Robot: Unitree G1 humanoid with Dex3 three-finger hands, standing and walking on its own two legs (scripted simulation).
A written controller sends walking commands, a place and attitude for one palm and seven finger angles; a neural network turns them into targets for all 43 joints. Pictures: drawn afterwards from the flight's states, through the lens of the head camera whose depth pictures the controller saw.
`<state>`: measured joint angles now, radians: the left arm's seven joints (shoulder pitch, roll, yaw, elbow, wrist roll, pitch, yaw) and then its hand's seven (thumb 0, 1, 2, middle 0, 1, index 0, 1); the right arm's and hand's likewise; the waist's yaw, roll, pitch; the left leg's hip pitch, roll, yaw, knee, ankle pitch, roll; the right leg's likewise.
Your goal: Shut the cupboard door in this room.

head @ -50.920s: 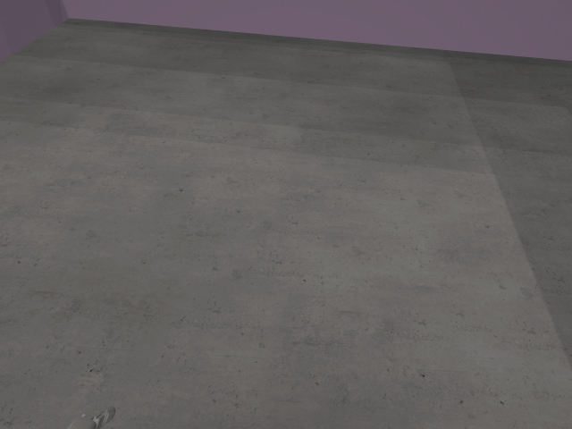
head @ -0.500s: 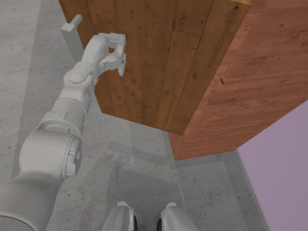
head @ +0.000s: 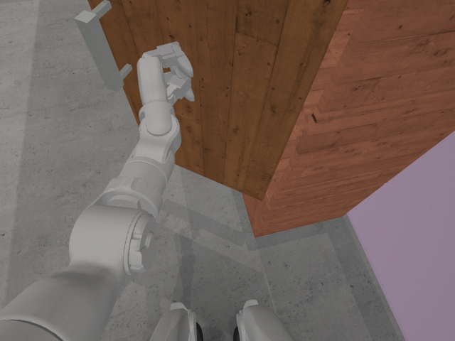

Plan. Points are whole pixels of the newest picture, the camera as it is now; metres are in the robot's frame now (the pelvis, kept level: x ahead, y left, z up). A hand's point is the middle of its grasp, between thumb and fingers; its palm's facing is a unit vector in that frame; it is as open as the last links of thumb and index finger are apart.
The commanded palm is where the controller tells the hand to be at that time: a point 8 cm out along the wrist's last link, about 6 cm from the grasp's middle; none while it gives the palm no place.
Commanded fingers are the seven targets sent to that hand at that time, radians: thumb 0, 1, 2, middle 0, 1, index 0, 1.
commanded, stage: pull the fist back off the door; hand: left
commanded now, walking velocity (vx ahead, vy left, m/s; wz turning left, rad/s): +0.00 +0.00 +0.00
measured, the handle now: (110, 48) +0.61 +0.14 +0.11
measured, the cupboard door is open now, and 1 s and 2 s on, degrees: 52 52 52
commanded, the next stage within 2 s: draw the hand back to the body in 0.60 s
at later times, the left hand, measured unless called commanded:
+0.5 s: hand (183, 133) +0.43 +0.03 +0.10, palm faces +0.01 -1.00 +0.01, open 3.1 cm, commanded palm +0.41 +0.07 +0.12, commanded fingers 0.00 0.90 0.90 -1.30 -1.50 -1.30 -1.50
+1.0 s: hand (136, 139) +0.39 +0.08 +0.15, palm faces +0.02 -1.00 -0.05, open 3.1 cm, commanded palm +0.35 +0.13 +0.15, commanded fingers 0.00 0.90 0.90 -1.30 -1.50 -1.30 -1.50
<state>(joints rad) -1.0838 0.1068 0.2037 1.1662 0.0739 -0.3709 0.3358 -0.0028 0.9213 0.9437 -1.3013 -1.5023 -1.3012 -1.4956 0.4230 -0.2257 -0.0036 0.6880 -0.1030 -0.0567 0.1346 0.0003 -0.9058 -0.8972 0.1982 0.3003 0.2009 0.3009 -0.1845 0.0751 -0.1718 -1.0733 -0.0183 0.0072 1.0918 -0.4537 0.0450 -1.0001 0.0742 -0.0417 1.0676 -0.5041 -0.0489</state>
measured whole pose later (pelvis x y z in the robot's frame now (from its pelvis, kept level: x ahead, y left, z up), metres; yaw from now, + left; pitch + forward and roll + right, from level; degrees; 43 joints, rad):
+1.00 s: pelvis +0.02 -0.01 +0.05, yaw -1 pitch +9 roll +0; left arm -0.29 0.10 0.01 0.45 -0.09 -0.31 0.09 0.02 0.90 0.90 -1.30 -1.50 -1.30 -1.50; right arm 0.37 -0.24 0.00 0.62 0.02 0.04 0.05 0.01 -0.91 -0.90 0.20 0.30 0.20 0.30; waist -0.03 0.06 -0.13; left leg -0.58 -0.02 0.03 0.80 -0.39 0.03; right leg -0.53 0.07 0.01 0.80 -0.44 -0.06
